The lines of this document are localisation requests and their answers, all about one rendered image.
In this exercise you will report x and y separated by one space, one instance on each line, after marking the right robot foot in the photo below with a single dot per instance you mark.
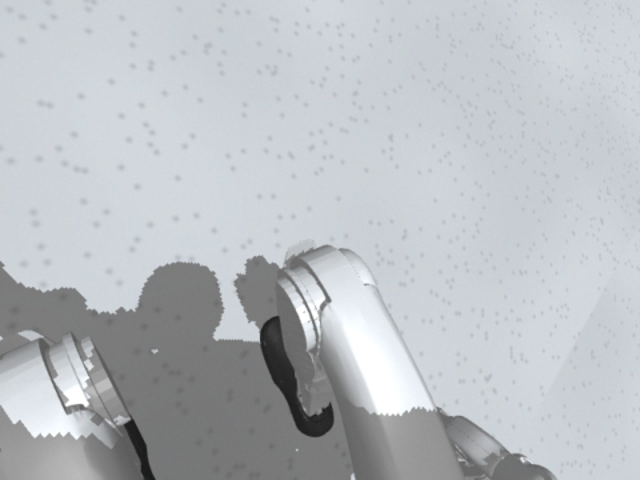
283 375

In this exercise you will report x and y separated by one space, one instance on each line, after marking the left robot foot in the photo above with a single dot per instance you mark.
140 447

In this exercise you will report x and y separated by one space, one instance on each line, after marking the right robot arm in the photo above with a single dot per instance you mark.
519 467

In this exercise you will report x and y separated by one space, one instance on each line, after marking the right robot hand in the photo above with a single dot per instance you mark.
471 443

